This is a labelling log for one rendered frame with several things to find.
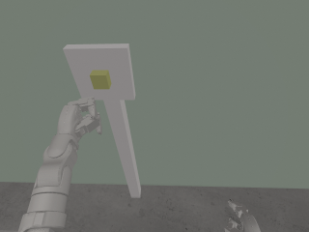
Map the button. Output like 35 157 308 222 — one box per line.
90 70 112 90

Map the panel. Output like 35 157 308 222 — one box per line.
63 43 141 198

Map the robot left hand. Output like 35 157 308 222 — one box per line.
57 96 102 142

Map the robot left forearm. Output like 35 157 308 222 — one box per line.
17 133 79 232

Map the robot right hand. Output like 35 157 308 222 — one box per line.
224 199 261 232

